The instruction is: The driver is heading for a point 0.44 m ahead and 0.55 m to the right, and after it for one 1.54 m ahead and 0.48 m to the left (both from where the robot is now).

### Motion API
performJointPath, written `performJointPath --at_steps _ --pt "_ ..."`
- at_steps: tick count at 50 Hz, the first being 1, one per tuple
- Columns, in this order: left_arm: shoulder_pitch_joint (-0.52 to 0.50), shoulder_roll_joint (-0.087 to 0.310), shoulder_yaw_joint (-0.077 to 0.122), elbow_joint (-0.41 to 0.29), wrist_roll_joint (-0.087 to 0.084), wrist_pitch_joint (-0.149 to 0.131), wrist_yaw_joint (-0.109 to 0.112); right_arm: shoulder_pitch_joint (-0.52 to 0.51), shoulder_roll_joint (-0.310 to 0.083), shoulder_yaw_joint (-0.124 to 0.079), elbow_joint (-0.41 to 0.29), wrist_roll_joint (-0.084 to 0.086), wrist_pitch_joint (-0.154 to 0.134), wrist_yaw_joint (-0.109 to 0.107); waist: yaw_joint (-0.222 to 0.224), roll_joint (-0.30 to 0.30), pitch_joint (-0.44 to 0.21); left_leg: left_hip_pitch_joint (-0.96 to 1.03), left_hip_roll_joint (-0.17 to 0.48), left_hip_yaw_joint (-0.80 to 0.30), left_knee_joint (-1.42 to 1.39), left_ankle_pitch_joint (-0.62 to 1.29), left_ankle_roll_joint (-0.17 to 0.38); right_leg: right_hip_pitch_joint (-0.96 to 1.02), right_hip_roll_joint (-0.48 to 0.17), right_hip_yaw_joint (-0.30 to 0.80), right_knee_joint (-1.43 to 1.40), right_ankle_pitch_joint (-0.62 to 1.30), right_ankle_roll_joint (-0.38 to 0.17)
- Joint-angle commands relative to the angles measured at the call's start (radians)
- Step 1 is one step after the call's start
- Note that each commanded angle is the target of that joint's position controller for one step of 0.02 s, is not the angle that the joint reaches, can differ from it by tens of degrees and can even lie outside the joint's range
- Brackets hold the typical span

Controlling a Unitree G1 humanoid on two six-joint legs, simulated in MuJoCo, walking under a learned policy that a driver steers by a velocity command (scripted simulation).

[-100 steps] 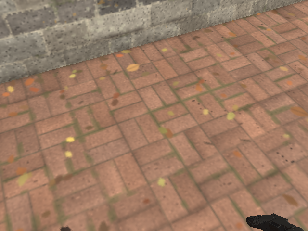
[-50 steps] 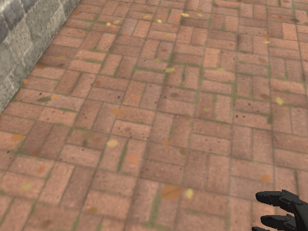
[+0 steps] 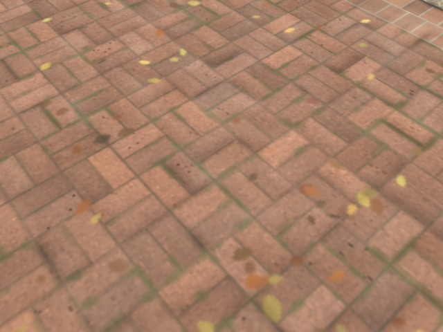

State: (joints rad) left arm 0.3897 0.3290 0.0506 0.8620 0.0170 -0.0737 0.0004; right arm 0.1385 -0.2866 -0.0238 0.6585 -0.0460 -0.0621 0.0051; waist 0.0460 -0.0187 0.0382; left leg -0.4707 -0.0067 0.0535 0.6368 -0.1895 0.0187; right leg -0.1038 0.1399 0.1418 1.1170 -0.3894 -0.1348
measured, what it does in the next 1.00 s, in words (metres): walks ahead, turning left: right foot, then left foot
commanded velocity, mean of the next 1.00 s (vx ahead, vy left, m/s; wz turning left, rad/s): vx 0.39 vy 0.00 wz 0.55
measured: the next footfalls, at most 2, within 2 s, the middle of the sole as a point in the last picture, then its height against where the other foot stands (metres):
right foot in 0.34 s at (278, 306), level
left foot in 0.78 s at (188, 286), level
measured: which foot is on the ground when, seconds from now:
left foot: down 0.00-0.34, up 0.36-0.76, down 0.78-1.00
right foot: up 0.00-0.32, down 0.34-0.78, up 0.80-1.00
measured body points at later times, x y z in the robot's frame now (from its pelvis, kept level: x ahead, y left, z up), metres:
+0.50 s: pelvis +0.41 -0.01 +0.02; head +0.46 -0.02 +0.46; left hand +0.56 +0.26 -0.07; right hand +0.53 -0.29 -0.11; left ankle +0.30 +0.11 -0.60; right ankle +0.50 -0.11 -0.71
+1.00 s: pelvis +0.55 +0.04 +0.02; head +0.59 +0.08 +0.47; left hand +0.57 +0.38 -0.08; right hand +0.83 -0.13 -0.06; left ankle +0.56 +0.15 -0.72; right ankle +0.66 -0.09 -0.66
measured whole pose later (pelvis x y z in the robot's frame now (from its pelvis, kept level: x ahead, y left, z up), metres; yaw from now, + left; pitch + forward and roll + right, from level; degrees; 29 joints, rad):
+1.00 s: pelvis +0.55 +0.04 +0.02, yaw +36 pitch +4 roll -2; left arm -0.02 0.29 0.07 0.75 0.00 -0.01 0.02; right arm 0.23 -0.33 -0.10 0.57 0.01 0.04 -0.02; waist -0.03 0.02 0.07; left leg -0.43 -0.07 -0.09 0.49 -0.12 0.06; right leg -0.55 0.02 0.10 0.96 -0.40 0.05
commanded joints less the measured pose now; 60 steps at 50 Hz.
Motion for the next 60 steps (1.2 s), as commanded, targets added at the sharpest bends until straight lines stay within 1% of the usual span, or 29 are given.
performJointPath --at_steps 1,4,8,10,12,14,15,16,17,18,19,20,22,24,26,31,36,38,39,40,41,42,43,44,46,50,58,59,60 --pt "-0.137 0.075 -0.006 -0.126 0.013 -0.023 -0.01 0.234 -0.124 -0.066 0.043 0.002 -0.005 0.01 -0.124 0.01 -0.092 0.55 0.32 -0.607 -0.366 -0.318 0.204 -0.603 -0.117 0.001 0.262 0.125 0.009" --pt "-0.177 0.006 -0.026 -0.163 0.027 0.002 -0.037 0.276 -0.066 -0.04 0.121 0.007 -0.026 0.009 -0.058 0.061 -0.009 0.38 0.247 -0.421 -0.431 -0.201 0.176 -0.592 -0.154 0.01 0.169 0.084 0.023" --pt "-0.356 0.001 -0.05 -0.252 0.034 0.006 -0.056 0.289 -0.101 -0.042 0.159 0.031 -0.053 0.014 -0.035 0.077 0.095 0.289 0.199 -0.214 -0.573 0.007 0.167 -0.667 -0.201 -0.071 -0.104 0.233 0.058" --pt "-0.435 -0.038 -0.072 -0.275 0.034 -0.012 -0.07 0.289 -0.081 -0.036 0.171 0.048 -0.058 0.019 -0.043 0.041 0.122 0.183 0.115 -0.103 -0.574 0.383 0.138 -0.467 -0.188 -0.182 -0.392 0.411 0.073" --pt "-0.439 -0.057 -0.079 -0.265 0.024 -0.025 -0.074 0.333 -0.137 -0.048 0.196 0.06 -0.066 0.02 -0.049 0.059 0.084 0.192 0.134 -0.105 -0.567 0.616 0.127 -0.274 -0.135 -0.197 -0.507 0.545 0.077" --pt "-0.369 0.001 -0.058 -0.231 0.036 -0.028 -0.053 0.346 -0.184 -0.06 0.208 0.061 -0.061 0.016 -0.026 0.082 0.006 0.323 0.13 -0.118 -0.434 0.793 0.093 -0.177 -0.083 -0.196 -0.572 0.541 0.067" --pt "-0.307 0.095 -0.006 -0.24 -0.019 -0.046 -0.03 0.327 -0.227 -0.073 0.177 0.106 -0.054 -0.012 0.038 0.155 -0.095 0.384 0.148 -0.167 -0.302 0.791 0.073 -0.063 -0.089 -0.089 -0.617 0.554 0.07" --pt "-0.191 0.132 0.012 -0.204 -0.022 -0.045 -0.014 0.254 -0.242 -0.075 0.16 0.101 -0.039 -0.024 0.132 0.16 -0.163 0.377 0.119 -0.147 -0.126 0.777 0.029 0.051 -0.12 -0.085 -0.655 0.618 0.071" --pt "-0.038 0.174 0.026 -0.163 0.0 -0.036 0.003 0.218 -0.181 -0.061 0.113 0.074 -0.031 -0.029 0.178 0.131 -0.275 0.216 0.063 -0.147 0.131 0.544 -0.015 0.301 -0.253 -0.011 -0.576 0.814 0.049" --pt "-0.011 0.218 0.023 -0.161 0.04 -0.026 0.01 0.39 0.011 -0.016 0.102 0.041 -0.023 -0.027 0.059 -0.212 -0.457 -0.066 -0.082 -0.112 0.584 -0.43 -0.072 0.6 -0.572 0.264 -0.452 1.352 -0.081" --pt "-0.027 0.166 0.011 -0.199 0.034 -0.018 -0.003 0.499 -0.043 -0.018 0.108 0.077 -0.019 -0.025 0.046 -0.275 -0.673 -0.134 -0.074 -0.252 0.811 -0.507 -0.074 0.656 -0.635 0.455 -0.519 1.264 -0.183" --pt "-0.119 0.114 0.009 -0.225 0.011 -0.006 -0.004 0.413 -0.109 -0.042 0.085 0.096 -0.005 -0.031 0.036 -0.187 -0.568 -0.196 -0.004 -0.21 0.82 -0.446 -0.08 0.533 -0.58 0.333 -0.574 1.097 -0.173" --pt "-0.222 0.028 -0.006 -0.202 -0.018 0.003 0.007 0.288 -0.121 -0.059 0.059 0.084 0.026 -0.05 -0.013 -0.04 -0.287 -0.259 0.066 -0.122 0.76 -0.318 -0.107 0.235 -0.486 0.146 -0.669 0.923 -0.13" --pt "-0.286 0.024 0.001 -0.187 0.002 0.0 0.014 0.325 -0.08 -0.068 0.041 0.081 0.063 -0.048 -0.094 -0.094 -0.197 -0.136 0.115 -0.121 0.736 -0.27 -0.117 -0.012 -0.473 0.043 -0.77 0.812 -0.122" --pt "-0.361 0.025 0.009 -0.178 0.006 -0.004 0.019 0.272 -0.053 -0.069 0.003 0.084 0.091 -0.048 -0.12 -0.096 -0.114 -0.107 0.142 -0.106 0.633 -0.246 -0.116 -0.172 -0.464 -0.066 -0.848 0.711 -0.113" --pt "-0.412 0.073 0.033 -0.159 -0.006 0.006 0.044 0.164 -0.055 -0.066 -0.042 0.061 0.094 -0.011 -0.107 -0.052 -0.126 -0.003 0.135 -0.056 0.277 0.111 -0.067 -0.162 -0.424 -0.274 -0.843 0.65 -0.079" --pt "-0.371 0.133 0.061 -0.133 -0.044 0.033 0.027 0.049 -0.122 -0.087 -0.103 0.065 0.114 0.034 -0.073 -0.05 -0.086 0.007 0.104 0.018 0.092 0.032 0.0 -0.026 -0.472 -0.321 -0.739 0.611 -0.025" --pt "-0.363 0.134 0.067 -0.125 -0.061 0.046 0.022 0.083 -0.134 -0.101 -0.106 0.064 0.113 0.036 -0.099 -0.036 -0.093 0.083 0.055 0.064 -0.022 0.029 0.045 0.0 -0.458 -0.362 -0.601 0.66 0.03" --pt "-0.326 0.112 0.065 -0.114 -0.06 0.053 0.018 0.164 -0.166 -0.12 -0.084 0.058 0.108 0.024 -0.127 0.021 -0.121 0.205 0.012 0.058 -0.098 0.114 0.082 -0.037 -0.411 -0.388 -0.439 0.647 0.071" --pt "-0.296 0.1 0.064 -0.13 -0.034 0.057 0.015 0.225 -0.292 -0.157 -0.087 0.053 0.099 0.0 -0.136 0.253 -0.107 0.353 0.145 -0.218 -0.18 0.674 0.166 -0.246 -0.298 -0.419 -0.137 0.317 0.155" --pt "-0.282 0.054 0.047 -0.184 0.004 0.055 0.013 0.191 -0.372 -0.161 -0.121 0.016 0.087 0.0 -0.063 0.422 -0.226 0.57 0.33 -0.647 -0.209 0.705 0.387 -0.589 -0.104 -0.283 0.158 -0.297 0.223" --pt "-0.328 0.095 0.052 -0.175 -0.001 0.053 0.006 0.182 -0.307 -0.146 -0.145 0.021 0.065 0.018 -0.121 0.227 -0.341 0.581 0.348 -0.681 -0.265 0.507 0.383 -0.611 -0.117 -0.066 0.226 -0.283 0.201" --pt "-0.374 0.093 0.053 -0.19 -0.026 0.05 0.005 0.15 -0.283 -0.137 -0.146 0.034 0.051 0.018 -0.104 0.158 -0.281 0.519 0.32 -0.604 -0.283 0.388 0.338 -0.631 -0.132 -0.044 0.204 -0.201 0.174" --pt "-0.376 0.076 0.05 -0.179 -0.019 0.047 0.013 0.108 -0.252 -0.132 -0.145 0.059 0.052 0.008 -0.074 0.077 -0.218 0.444 0.264 -0.537 -0.287 0.287 0.28 -0.628 -0.155 -0.033 0.131 -0.126 0.165" --pt "-0.371 0.086 0.054 -0.169 -0.008 0.053 0.023 0.014 -0.205 -0.117 -0.176 0.064 0.072 -0.024 -0.025 0.093 -0.176 0.287 0.197 -0.45 -0.294 0.241 0.224 -0.529 -0.16 -0.031 -0.022 -0.029 0.167" --pt "-0.367 0.025 0.033 -0.149 -0.023 0.053 0.016 0.029 -0.216 -0.129 -0.187 0.058 0.09 -0.051 -0.035 0.105 -0.222 0.265 0.146 -0.449 -0.262 0.266 0.205 -0.413 -0.089 -0.025 -0.281 0.039 0.204" --pt "-0.279 0.05 0.043 -0.123 -0.012 0.051 -0.01 0.013 -0.145 -0.095 -0.183 0.054 0.107 -0.038 -0.037 0.183 -0.182 0.134 0.095 -0.467 -0.147 0.079 0.121 -0.14 -0.132 -0.077 -0.645 0.244 0.146" --pt "-0.272 0.105 0.055 -0.134 0.009 0.051 -0.006 0.049 -0.103 -0.081 -0.178 0.044 0.107 -0.038 -0.057 0.059 -0.161 0.071 0.015 -0.397 -0.019 -0.091 0.069 -0.093 -0.276 0.079 -0.743 0.272 0.093" --pt "-0.299 0.169 0.061 -0.135 0.034 0.057 -0.001 0.087 -0.072 -0.07 -0.198 0.038 0.099 -0.036 -0.122 -0.218 -0.105 -0.033 -0.145 -0.221 0.139 -0.364 0.004 -0.127 -0.444 0.326 -0.836 0.379 -0.06"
